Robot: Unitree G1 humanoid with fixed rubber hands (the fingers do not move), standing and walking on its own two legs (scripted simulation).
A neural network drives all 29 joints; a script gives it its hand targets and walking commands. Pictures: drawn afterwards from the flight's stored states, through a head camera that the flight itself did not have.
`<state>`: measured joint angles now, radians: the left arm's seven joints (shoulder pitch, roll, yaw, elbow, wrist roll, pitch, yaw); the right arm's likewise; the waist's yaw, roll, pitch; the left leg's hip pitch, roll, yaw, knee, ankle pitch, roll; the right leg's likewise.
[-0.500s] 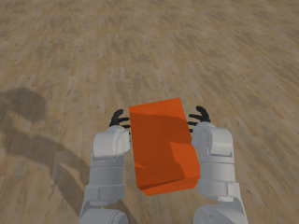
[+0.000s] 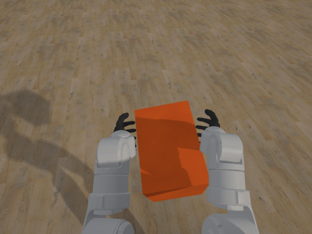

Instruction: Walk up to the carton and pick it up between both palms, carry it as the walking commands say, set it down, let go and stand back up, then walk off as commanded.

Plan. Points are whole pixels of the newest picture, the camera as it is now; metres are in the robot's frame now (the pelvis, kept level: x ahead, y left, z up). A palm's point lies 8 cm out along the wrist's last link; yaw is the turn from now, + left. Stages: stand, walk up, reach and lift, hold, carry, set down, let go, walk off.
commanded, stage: carry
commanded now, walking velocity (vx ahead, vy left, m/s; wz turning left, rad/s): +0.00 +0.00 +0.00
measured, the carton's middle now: (169, 154) +0.33 -0.01 +0.01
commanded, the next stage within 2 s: none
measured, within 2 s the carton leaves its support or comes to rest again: neither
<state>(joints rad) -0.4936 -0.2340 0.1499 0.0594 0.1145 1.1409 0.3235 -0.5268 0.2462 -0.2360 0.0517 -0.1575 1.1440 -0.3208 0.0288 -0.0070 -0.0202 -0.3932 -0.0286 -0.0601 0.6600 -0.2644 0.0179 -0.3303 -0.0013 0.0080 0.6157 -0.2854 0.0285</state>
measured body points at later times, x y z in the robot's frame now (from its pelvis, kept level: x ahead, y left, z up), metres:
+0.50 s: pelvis +0.00 +0.00 +0.00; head +0.00 +0.01 +0.45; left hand +0.33 +0.12 +0.09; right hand +0.34 -0.11 +0.10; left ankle +0.05 +0.10 -0.72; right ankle +0.03 -0.14 -0.72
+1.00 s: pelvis +0.00 +0.00 +0.00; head +0.00 +0.01 +0.45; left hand +0.33 +0.12 +0.09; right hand +0.34 -0.11 +0.10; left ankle +0.05 +0.10 -0.72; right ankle +0.03 -0.14 -0.72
